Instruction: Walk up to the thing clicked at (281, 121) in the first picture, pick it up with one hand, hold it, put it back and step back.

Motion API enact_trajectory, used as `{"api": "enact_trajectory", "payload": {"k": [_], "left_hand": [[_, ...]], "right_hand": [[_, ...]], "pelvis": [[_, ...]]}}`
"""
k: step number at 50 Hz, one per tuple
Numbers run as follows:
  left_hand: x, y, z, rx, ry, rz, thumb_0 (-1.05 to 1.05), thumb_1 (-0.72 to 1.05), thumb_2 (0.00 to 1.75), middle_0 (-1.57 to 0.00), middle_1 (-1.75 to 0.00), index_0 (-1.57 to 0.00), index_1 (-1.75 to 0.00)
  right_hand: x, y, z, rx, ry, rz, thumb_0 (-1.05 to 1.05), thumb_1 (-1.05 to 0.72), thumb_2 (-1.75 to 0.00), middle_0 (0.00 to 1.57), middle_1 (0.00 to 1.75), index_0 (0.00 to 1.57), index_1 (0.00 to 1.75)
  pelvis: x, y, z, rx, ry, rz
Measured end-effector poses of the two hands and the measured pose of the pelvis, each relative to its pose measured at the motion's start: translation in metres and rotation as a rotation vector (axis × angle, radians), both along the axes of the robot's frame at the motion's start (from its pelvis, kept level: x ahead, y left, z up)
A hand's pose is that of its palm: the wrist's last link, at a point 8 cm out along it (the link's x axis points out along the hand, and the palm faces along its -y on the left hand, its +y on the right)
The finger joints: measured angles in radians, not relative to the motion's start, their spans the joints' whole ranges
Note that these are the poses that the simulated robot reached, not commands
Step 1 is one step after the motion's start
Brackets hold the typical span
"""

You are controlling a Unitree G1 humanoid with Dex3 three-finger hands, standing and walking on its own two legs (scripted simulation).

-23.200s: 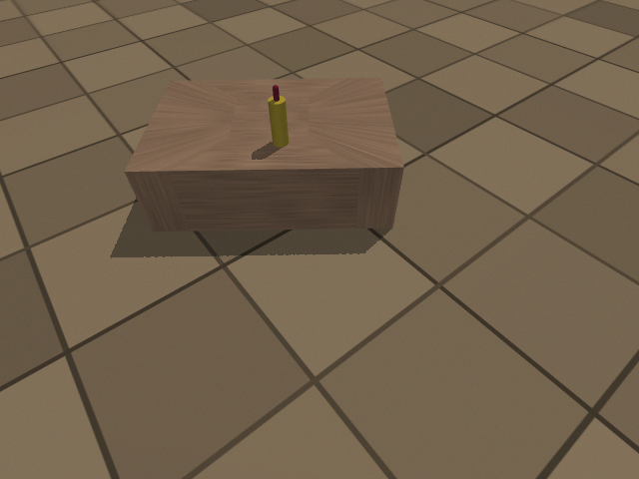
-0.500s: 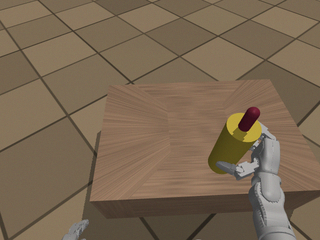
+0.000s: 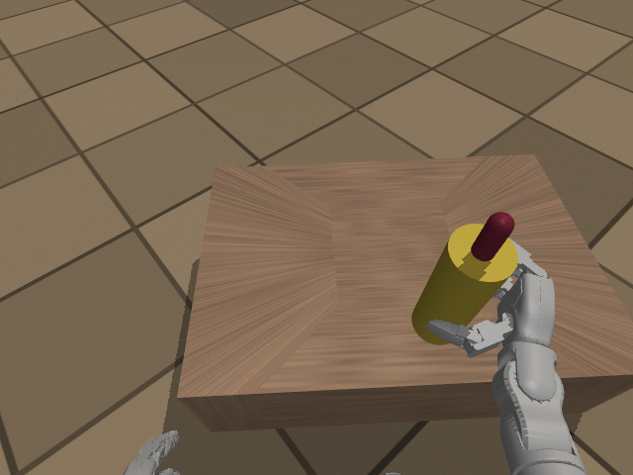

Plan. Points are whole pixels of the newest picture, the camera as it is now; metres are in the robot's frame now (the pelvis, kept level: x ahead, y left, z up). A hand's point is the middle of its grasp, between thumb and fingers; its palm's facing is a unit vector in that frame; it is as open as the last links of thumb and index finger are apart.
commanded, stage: crouch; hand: right
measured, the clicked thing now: (462, 281) +0.32 -0.15 +0.10
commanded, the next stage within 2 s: lower in 1.40 s
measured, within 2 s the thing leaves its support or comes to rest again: neither
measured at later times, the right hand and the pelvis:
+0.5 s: hand (465, 299) +0.38 -0.21 -0.06, palm faces +0.30 +0.95 -0.01, open 10.3 cm; pelvis -0.02 +0.00 -0.07, yaw +0 degrees
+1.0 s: hand (459, 303) +0.43 -0.24 -0.16, palm faces +0.31 +0.95 +0.00, open 10.2 cm; pelvis -0.05 +0.00 -0.17, yaw +2 degrees
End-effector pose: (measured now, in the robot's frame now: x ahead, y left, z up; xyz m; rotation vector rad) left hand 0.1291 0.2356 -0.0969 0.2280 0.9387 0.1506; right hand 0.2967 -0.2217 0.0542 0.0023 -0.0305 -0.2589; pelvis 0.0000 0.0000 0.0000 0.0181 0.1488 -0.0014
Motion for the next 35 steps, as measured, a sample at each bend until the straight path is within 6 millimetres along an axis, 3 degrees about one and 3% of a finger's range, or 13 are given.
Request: {"api": "enact_trajectory", "payload": {"k": [8,16,27,35], "left_hand": [[-0.002,0.001,-0.002,0.004,0.008,0.002,0.01,0.9,0.92,-0.2,-0.31,-0.2,-0.31],[-0.011,0.009,-0.02,0.032,0.059,-0.007,0.01,0.9,0.92,-0.19,-0.3,-0.19,-0.31],[-0.04,0.025,-0.086,0.077,0.18,-0.02,0.01,0.89,0.92,-0.19,-0.3,-0.19,-0.31],[-0.065,0.022,-0.132,0.055,0.271,-0.011,0.01,0.89,0.93,-0.19,-0.3,-0.19,-0.31]], "right_hand": [[0.003,-0.003,-0.009,0.006,0.019,-0.005,-0.02,0.61,-0.83,0.87,1.27,0.91,1.27],[0.016,-0.014,-0.046,0.011,0.043,-0.032,-0.02,0.61,-0.83,0.87,1.27,0.91,1.28],[0.058,-0.038,-0.122,-0.018,0.005,-0.051,-0.02,0.61,-0.84,0.86,1.28,0.9,1.28],[0.079,-0.053,-0.164,-0.011,0.014,-0.045,-0.02,0.61,-0.84,0.87,1.27,0.91,1.27]], "pelvis": [[0.0,0.0,-0.002,0.0,0.016,0.0],[-0.006,0.0,-0.018,-0.001,0.082,-0.001],[-0.019,0.0,-0.081,0.01,0.266,0.006],[-0.028,-0.001,-0.12,0.025,0.342,0.01]]}}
